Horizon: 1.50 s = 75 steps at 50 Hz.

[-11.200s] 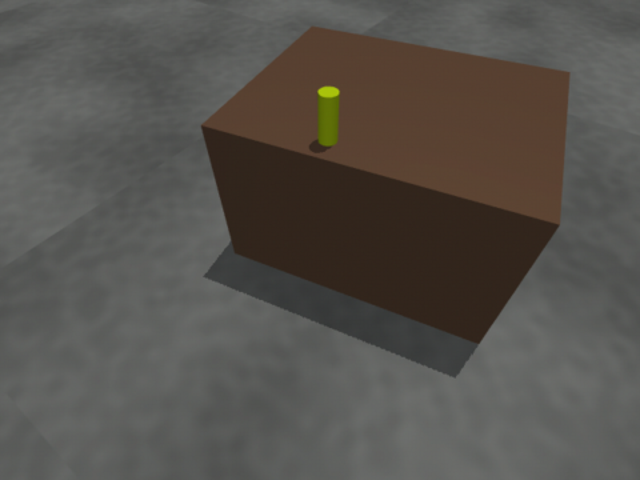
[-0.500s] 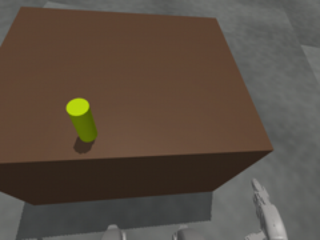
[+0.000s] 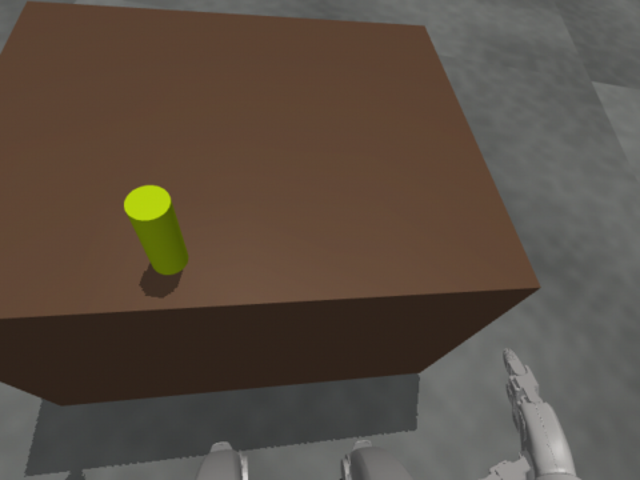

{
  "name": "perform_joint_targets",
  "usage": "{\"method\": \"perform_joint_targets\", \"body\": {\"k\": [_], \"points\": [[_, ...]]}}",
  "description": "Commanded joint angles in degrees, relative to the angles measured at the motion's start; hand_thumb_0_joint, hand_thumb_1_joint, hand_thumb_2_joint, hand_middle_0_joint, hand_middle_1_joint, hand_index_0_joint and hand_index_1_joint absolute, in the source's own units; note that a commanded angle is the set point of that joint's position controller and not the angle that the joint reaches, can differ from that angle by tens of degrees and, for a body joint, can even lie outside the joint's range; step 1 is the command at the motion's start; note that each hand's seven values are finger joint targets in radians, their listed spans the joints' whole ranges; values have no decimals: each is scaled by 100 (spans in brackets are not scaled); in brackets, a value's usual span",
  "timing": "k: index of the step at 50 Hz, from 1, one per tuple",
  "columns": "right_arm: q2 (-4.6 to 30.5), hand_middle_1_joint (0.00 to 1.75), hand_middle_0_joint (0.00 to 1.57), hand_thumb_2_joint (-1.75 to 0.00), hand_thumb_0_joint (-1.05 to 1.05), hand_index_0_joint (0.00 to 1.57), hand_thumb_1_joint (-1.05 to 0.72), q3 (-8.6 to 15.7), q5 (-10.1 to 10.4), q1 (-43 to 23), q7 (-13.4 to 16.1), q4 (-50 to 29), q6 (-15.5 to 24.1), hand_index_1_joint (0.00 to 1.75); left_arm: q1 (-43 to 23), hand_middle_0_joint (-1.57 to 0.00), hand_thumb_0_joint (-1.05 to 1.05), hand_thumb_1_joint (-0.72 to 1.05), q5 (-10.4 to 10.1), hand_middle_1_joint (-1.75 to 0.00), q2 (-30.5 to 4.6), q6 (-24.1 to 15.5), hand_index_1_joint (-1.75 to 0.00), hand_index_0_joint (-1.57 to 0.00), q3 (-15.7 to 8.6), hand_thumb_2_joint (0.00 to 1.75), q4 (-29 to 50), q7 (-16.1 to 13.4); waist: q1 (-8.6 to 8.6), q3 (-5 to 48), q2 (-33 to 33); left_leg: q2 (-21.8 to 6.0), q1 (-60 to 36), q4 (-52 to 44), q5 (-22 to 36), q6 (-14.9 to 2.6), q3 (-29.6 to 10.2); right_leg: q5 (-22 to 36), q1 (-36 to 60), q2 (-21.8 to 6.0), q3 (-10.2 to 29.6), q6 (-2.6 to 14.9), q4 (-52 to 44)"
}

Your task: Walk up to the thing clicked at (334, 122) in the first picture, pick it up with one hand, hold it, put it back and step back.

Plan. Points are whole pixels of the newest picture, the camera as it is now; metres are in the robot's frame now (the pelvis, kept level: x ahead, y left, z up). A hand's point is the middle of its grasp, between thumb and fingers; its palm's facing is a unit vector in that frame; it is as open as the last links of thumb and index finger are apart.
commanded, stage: go down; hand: left
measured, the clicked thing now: (160, 234) +0.45 +0.19 -0.03
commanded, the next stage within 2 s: none
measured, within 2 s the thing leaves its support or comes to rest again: neither
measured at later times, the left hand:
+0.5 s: hand out of the picture +0.38 +0.37 +0.07, palm faces +0.17 -0.99 +0.00, open 17.6 cm
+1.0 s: hand out of the picture +0.37 +0.38 +0.07, palm faces +0.18 -0.98 +0.01, open 17.7 cm
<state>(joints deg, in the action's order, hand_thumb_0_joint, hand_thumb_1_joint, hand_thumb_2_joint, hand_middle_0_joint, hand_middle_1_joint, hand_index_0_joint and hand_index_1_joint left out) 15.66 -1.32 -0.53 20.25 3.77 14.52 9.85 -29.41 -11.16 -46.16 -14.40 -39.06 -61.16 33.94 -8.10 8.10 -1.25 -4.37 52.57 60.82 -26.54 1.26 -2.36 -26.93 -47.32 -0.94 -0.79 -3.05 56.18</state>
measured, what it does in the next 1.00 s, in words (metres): stands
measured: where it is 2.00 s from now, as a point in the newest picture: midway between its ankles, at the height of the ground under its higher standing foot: outside the picture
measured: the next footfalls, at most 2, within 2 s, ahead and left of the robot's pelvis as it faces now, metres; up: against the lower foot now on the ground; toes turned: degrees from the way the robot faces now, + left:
none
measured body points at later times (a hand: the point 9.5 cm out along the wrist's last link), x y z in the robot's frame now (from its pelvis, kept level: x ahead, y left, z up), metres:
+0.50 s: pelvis +0.01 +0.00 +0.00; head +0.10 +0.05 +0.43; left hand +0.36 +0.42 +0.07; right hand +0.17 -0.25 -0.02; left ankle +0.02 +0.13 -0.67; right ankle +0.00 -0.16 -0.67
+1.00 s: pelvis +0.00 +0.00 +0.00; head +0.09 +0.05 +0.43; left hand +0.36 +0.43 +0.07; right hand +0.16 -0.26 -0.02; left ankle +0.02 +0.13 -0.67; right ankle +0.00 -0.16 -0.67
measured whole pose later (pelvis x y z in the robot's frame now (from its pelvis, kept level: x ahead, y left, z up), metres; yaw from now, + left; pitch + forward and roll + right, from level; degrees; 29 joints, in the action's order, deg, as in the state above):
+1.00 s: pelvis +0.00 +0.00 +0.00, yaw +1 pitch +18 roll -4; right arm 16.1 -1.1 -0.5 20.4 3.9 14.8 10.5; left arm -26.9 -14.1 -44.5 -17.3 -40.6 -57.5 36.2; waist -7.3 7.8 -2.5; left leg -3.8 53.2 61.9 -27.0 1.4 -3.1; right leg -27.8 -47.6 -1.3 -1.4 -3.0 57.4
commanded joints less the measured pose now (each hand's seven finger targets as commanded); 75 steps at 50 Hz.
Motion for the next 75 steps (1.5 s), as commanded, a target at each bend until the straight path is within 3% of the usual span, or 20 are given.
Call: {"method": "perform_joint_targets", "body": {"k": [1, 5, 6, 11, 13, 17, 23, 26, 30, 31, 33, 37, 40, 47, 52, 56, 62, 67, 71, 75], "points": [[989, 5, 5, -6, 0, 5, 51, 590, 42, 305, 83, -849, 306, 5, -1221, -6, 0, -61, -309, -8, -2091, -380, -8, -6, -399, 6, 1168, 6, 268, 1924, 1045, 255, -1988, -736, 1854, -137, 81, 1444, 377, 212, -224, 334, -618], [1034, 5, 5, -6, 0, 5, 51, 657, 47, 242, 94, -1091, 351, 5, -1468, -6, 0, -60, -345, -7, -2155, -508, -8, -6, -464, 6, 1747, 74, 236, 2398, 1345, 235, -2564, -742, 2262, -89, 51, 1648, 500, 200, -211, 322, -572], [879, 5, 5, -6, 0, 5, 51, 504, 37, 246, 86, -952, 335, 5, -1438, -7, 0, -60, -345, -8, -2071, -512, -8, -6, -435, 6, 1697, 64, 280, 2268, 1380, 247, -2505, -737, 2250, -88, 56, 1627, 447, 191, -207, 322, -582], [1153, 5, 5, -6, 0, 5, 51, 769, 27, 7, 140, -923, 341, 5, -1301, -7, 0, -60, -398, -8, -2121, -554, -8, -7, -515, 6, 1603, 108, 265, 1994, 1286, 261, -2277, -743, 2005, -84, 44, 1483, 324, 182, -198, 338, -587], [887, 5, 5, -6, 0, 5, 50, 516, 40, 102, 110, -675, 336, 5, -1182, -6, 0, -59, -419, -8, -1838, -544, -9, -6, -384, 7, 1442, 129, 263, 1761, 1345, 261, -2212, -761, 1934, -87, 51, 1398, 195, 185, -197, 357, -564], [875, 5, 5, -6, 0, 5, 51, 439, 31, 302, 72, -751, 346, 5, -1009, -6, 0, -61, -514, -7, -1751, -549, -8, -6, -377, 6, 1258, 245, 224, 1831, 1241, 236, -2230, -731, 2111, -78, -9, 1447, 183, 211, -266, 356, -528], [1081, 5, 5, -6, 0, 5, 50, 614, 10, 295, 96, -897, 339, 5, -1379, -7, 0, -61, -474, -8, -2294, -612, -9, -7, -565, 5, 1728, 223, 202, 2301, 1317, 272, -2451, -549, 2444, -127, 46, 1831, 364, 167, -182, 303, -538], [994, 5, 5, -6, 0, 5, 49, 574, 7, 203, 78, -787, 325, 5, -1337, -7, 0, -61, -476, -8, -2225, -634, -9, -7, -611, 6, 1789, 198, 305, 2245, 1465, 288, -2459, -575, 2385, -95, 27, 1717, 265, 157, -181, 327, -504], [1092, 5, 5, -6, 0, 5, 49, 671, 10, 146, 104, -990, 336, 5, -1070, -7, 0, -61, -432, -8, -2197, -556, -9, -7, -627, 6, 1610, 219, 249, 2369, 1347, 272, -2546, -546, 2673, -98, 22, 1973, 461, 161, -185, 306, -542], [861, 5, 5, -6, 0, 5, 50, 421, 13, 151, 85, -855, 324, 5, -891, -7, 0, -61, -448, -8, -2046, -520, -9, -7, -544, 6, 1489, 246, 351, 2171, 1421, 289, -2378, -543, 2666, -104, 52, 1996, 474, 156, -174, 304, -543], [871, 5, 5, -6, 0, 5, 49, 439, 33, 69, 94, -855, 323, 5, -780, -7, 0, -61, -488, -8, -1751, -480, -9, -7, -403, 6, 1278, 270, 319, 1876, 1078, 306, -2067, -605, 2255, -144, 64, 1762, 410, 174, -166, 316, -570], [810, 5, 5, -6, 0, 5, 50, 355, 43, 100, 52, -848, 307, 5, -918, -7, 0, -61, -535, -8, -1913, -530, -9, -7, -473, 5, 1340, 298, 343, 1888, 1146, 307, -1899, -631, 2009, -125, 47, 1546, 349, 180, -202, 338, -513], [1142, 5, 5, -6, 0, 5, 49, 654, 35, 249, 101, -987, 320, 5, -1183, -7, 0, -61, -505, -8, -2281, -587, -9, -7, -646, 5, 1692, 246, 256, 2175, 1281, 259, -2337, -693, 2155, -87, 1, 1540, 353, 198, -225, 334, -516], [1118, 5, 5, -6, 0, 5, 49, 730, 33, 172, 145, -750, 379, 5, -1262, -7, 0, -61, -471, -7, -1868, -598, -8, -7, -350, 4, 1396, 215, 108, 1803, 1228, 279, -2116, -706, 1631, -110, 10, 1245, 55, 192, -198, 338, -550], [838, 5, 5, -6, 0, 5, 50, 406, 36, 218, 71, -773, 385, 5, -1251, -7, 0, -61, -521, -7, -1751, -579, -8, -7, -252, 4, 1327, 292, 214, 1837, 1412, 271, -2132, -755, 1501, -66, -15, 1046, -3, 196, -255, 365, -518], [1029, 5, 5, -6, 0, 5, 50, 506, 19, 291, 114, -872, 378, 5, -1484, -7, 0, -61, -504, -8, -2389, -615, -8, -7, -574, 4, 1880, 227, 321, 2264, 1691, 268, -2451, -786, 1768, -33, -21, 1203, 240, 191, -243, 359, -537], [1173, 5, 5, -7, 0, 5, 48, 706, 13, 116, 164, -862, 368, 5, -822, -7, 0, -61, -514, -8, -2013, -496, -9, -7, -599, 5, 1578, 165, 357, 2144, 1436, 249, -2452, -713, 2288, -43, -29, 1499, 263, 203, -242, 360, -486], [785, 5, 5, -6, 0, 5, 49, 292, 44, 183, 117, -815, 345, 5, -577, -6, 0, -61, -561, -9, -1580, -443, -9, -6, -327, 6, 1462, 262, 403, 1977, 974, 288, -2057, -625, 2402, -133, 59, 1830, 538, 195, -202, 317, -544], [940, 5, 5, -6, 0, 5, 50, 429, 42, 314, 118, -817, 362, 5, -915, -6, 0, -61, -640, -9, -1804, -540, -9, -6, -452, 6, 1780, 332, 303, 2109, 1134, 252, -2424, -638, 2720, -97, -5, 1861, 391, 209, -250, 309, -481], [1187, 5, 5, -6, 0, 5, 49, 717, 17, 346, 161, -809, 375, 5, -1194, -5, 0, -61, -525, -8, -2145, -594, -9, -5, -583, 7, 1868, 239, 169, 2009, 1099, 285, -2386, -594, 2472, -124, 35, 1856, 336, 175, -176, 287, -528]]}}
